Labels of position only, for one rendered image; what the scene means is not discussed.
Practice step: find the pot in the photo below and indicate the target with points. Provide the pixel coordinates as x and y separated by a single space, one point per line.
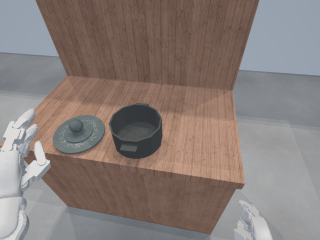
136 130

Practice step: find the knob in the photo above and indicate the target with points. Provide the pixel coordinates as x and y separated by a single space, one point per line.
76 125

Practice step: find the left robot hand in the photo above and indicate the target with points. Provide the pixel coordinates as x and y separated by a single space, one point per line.
18 137

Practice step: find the right robot hand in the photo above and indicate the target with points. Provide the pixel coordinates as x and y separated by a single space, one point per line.
255 229

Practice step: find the robot left forearm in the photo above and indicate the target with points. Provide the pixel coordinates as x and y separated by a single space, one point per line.
14 223

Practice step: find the table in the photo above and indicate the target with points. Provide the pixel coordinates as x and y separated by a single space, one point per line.
181 57

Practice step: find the lid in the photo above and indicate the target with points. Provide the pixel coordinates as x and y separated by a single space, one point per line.
69 142

